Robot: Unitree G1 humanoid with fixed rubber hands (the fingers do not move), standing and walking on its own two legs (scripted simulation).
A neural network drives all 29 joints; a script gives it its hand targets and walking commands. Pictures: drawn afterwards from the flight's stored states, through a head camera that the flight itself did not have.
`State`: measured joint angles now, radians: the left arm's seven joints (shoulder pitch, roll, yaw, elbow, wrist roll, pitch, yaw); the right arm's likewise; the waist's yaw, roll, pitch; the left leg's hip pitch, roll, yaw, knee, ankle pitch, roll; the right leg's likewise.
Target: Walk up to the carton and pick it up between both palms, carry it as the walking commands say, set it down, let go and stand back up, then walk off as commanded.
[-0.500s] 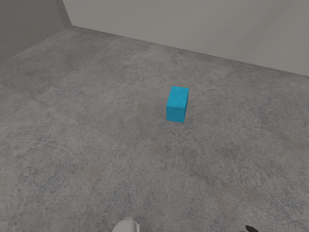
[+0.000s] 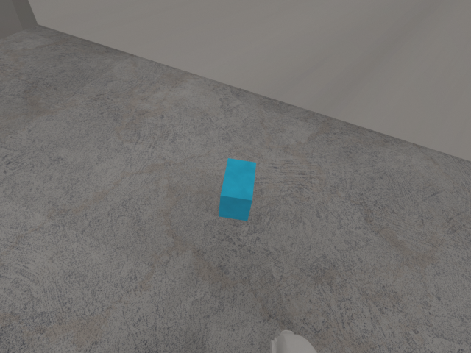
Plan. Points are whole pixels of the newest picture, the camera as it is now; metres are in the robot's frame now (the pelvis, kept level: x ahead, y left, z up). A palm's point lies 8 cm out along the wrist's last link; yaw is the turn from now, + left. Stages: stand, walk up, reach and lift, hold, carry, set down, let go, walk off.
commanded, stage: walk up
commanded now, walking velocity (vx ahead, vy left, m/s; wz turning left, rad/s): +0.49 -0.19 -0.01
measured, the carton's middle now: (237, 189) +0.99 -0.12 -0.70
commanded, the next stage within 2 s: none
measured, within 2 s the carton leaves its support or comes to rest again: neither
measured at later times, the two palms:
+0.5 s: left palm (146, 327) +0.21 +0.16 -0.12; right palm (378, 266) +0.33 -0.36 -0.14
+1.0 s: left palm (141, 222) +0.46 +0.21 -0.17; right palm (343, 212) +0.46 -0.30 -0.12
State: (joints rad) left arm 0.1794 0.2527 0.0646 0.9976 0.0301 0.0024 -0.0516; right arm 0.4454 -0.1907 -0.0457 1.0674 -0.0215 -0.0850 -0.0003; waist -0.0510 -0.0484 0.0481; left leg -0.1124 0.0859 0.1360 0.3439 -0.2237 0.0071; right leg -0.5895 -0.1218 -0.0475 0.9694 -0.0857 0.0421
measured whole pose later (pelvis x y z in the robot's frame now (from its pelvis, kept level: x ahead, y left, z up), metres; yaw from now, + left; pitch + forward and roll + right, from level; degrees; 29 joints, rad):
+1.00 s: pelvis +0.44 -0.04 -0.01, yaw -1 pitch +0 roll -3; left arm 0.25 0.25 0.07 1.04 0.03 0.01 -0.01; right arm 0.25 -0.21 -0.05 1.03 -0.02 -0.06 -0.01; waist 0.00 -0.05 0.08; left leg -0.28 0.09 0.14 0.42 -0.14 0.03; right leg -0.45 -0.08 -0.04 1.07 -0.32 0.04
